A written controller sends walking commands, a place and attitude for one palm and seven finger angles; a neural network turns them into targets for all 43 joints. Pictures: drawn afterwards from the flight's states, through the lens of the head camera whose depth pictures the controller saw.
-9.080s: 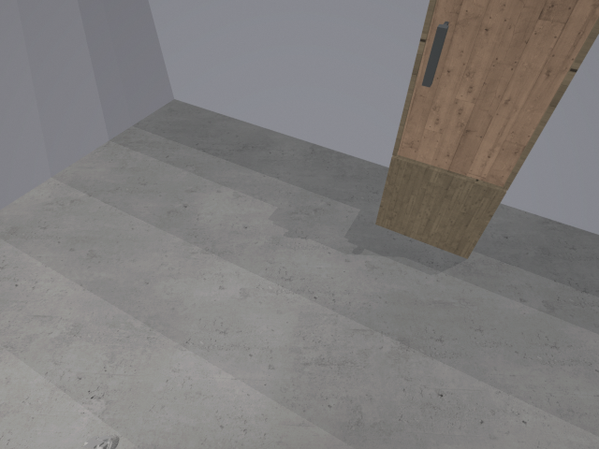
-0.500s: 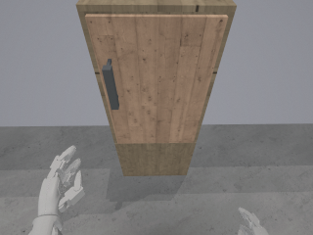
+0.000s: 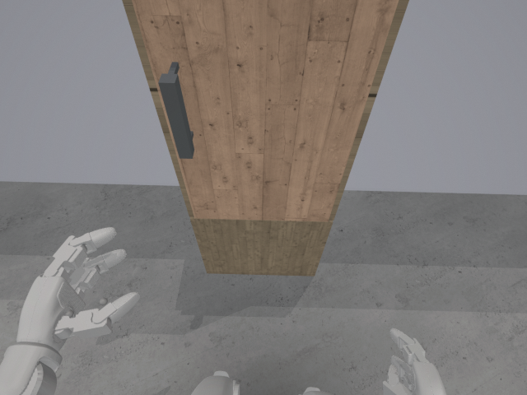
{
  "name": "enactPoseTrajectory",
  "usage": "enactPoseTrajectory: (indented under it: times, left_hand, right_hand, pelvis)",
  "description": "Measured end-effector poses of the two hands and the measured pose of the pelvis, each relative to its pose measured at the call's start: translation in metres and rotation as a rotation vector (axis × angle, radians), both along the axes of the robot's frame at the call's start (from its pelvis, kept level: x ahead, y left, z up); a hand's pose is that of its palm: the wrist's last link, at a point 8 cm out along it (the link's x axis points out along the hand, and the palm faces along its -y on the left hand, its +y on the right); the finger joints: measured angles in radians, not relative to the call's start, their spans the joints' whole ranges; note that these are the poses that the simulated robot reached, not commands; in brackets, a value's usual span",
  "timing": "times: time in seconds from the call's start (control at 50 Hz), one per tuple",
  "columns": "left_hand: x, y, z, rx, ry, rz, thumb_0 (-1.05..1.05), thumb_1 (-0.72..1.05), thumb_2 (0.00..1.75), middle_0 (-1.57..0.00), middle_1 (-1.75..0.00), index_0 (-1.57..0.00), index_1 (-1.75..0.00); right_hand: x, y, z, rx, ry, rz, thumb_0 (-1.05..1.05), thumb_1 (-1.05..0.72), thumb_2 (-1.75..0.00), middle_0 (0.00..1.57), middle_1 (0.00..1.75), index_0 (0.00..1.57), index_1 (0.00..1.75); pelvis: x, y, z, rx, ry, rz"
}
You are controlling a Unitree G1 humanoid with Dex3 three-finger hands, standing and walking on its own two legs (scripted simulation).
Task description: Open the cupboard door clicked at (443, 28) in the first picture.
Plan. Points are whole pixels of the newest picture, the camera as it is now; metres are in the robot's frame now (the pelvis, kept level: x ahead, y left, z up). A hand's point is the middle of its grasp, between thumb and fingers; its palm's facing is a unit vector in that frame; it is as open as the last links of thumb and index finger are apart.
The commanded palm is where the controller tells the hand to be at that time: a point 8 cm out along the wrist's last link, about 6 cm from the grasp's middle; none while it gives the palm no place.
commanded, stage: raise the hand with hooked fingers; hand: left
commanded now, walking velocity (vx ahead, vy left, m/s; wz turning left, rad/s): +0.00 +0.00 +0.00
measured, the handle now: (180, 112) +0.56 +0.18 +0.11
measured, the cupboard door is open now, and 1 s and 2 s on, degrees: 0 0 0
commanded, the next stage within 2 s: move the hooked fingers beside the handle in 1.36 s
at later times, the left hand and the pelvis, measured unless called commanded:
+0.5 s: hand (61, 259) +0.27 +0.28 +0.09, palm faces +0.06 -1.00 -0.04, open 13.4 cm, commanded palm +0.24 +0.33 +0.10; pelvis +0.01 +0.03 +0.02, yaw +0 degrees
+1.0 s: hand (31, 215) +0.31 +0.32 +0.14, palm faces +0.06 -1.00 -0.03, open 14.0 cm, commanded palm +0.27 +0.36 +0.13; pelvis +0.01 +0.04 +0.04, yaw +0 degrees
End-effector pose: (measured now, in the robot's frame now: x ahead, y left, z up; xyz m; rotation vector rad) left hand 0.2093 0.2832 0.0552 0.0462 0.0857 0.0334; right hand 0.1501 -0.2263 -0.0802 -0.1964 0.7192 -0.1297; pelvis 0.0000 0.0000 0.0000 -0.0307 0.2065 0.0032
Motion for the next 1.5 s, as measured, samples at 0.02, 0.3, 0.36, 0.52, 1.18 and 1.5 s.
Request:
enactPoseTrajectory:
  times: [0.02, 0.3, 0.36, 0.52, 1.18, 1.5]
  left_hand:
    - [0.002, 0.002, 0.003, 0.000, 0.002, 0.010, 0.01, 0.22, 0.61, -0.25, -0.75, -0.25, -0.74]
    - [0.016, 0.027, 0.018, -0.002, -0.058, 0.017, 0.00, -0.11, 0.47, -0.27, -0.96, -0.27, -0.95]
    - [0.021, 0.033, 0.025, -0.002, -0.076, 0.020, 0.00, -0.18, 0.44, -0.27, -1.00, -0.28, -0.99]
    - [0.037, 0.052, 0.042, -0.005, -0.081, 0.027, -0.01, -0.36, 0.36, -0.29, -1.12, -0.29, -1.11]
    - [0.071, 0.072, 0.075, -0.019, -0.080, 0.027, -0.02, -0.50, 0.30, -0.30, -1.20, -0.30, -1.20]
    - [0.069, 0.061, 0.078, -0.020, -0.077, 0.030, -0.02, -0.50, 0.30, -0.30, -1.20, -0.30, -1.20]
  right_hand:
    - [-0.005, -0.002, 0.001, -0.001, 0.010, -0.014, 0.01, -0.90, -0.90, 0.20, 0.30, 0.21, 0.30]
    - [-0.011, -0.016, 0.024, -0.099, 0.015, -0.045, 0.01, -0.90, -0.90, 0.20, 0.30, 0.20, 0.30]
    - [-0.002, -0.008, 0.032, -0.097, -0.017, -0.031, 0.01, -0.90, -0.90, 0.20, 0.30, 0.20, 0.30]
    - [0.018, 0.021, 0.045, -0.060, -0.075, 0.018, 0.01, -0.90, -0.90, 0.20, 0.30, 0.20, 0.30]
    - [-0.012, 0.007, 0.050, -0.079, 0.011, -0.015, 0.01, -0.90, -0.90, 0.20, 0.30, 0.20, 0.30]
    - [0.001, 0.005, 0.047, -0.047, -0.019, 0.002, 0.01, -0.90, -0.90, 0.20, 0.30, 0.20, 0.30]
  pelvis:
    - [0.002, 0.001, 0.002, 0.003, -0.001, -0.004]
    - [0.007, 0.021, 0.014, -0.001, -0.025, -0.011]
    - [0.007, 0.025, 0.017, -0.006, -0.037, -0.008]
    - [0.008, 0.034, 0.025, -0.012, -0.064, -0.001]
    - [0.008, 0.034, 0.040, -0.002, -0.108, -0.008]
    - [0.007, 0.021, 0.039, 0.005, -0.110, -0.005]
